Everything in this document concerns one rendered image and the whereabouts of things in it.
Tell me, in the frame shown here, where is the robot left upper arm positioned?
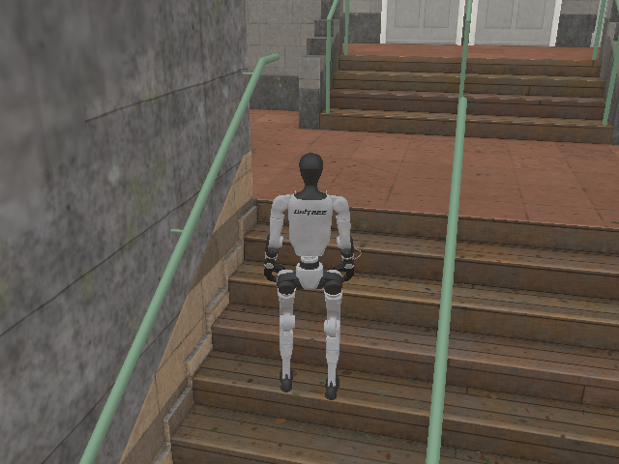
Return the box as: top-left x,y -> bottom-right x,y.
268,194 -> 290,248

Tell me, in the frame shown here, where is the right robot hand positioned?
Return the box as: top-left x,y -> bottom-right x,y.
332,263 -> 354,282

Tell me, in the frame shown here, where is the robot left forearm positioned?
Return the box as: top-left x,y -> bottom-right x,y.
264,234 -> 279,269

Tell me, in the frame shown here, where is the left robot hand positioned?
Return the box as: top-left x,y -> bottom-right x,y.
264,264 -> 285,282

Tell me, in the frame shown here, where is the humanoid robot head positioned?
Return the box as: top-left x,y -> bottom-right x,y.
294,153 -> 327,200

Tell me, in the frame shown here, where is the robot left foot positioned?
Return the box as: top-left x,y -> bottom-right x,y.
280,368 -> 293,392

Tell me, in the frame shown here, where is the robot right forearm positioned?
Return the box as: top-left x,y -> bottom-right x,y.
340,235 -> 354,269

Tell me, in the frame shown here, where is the robot right upper arm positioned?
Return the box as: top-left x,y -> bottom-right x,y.
331,195 -> 351,249

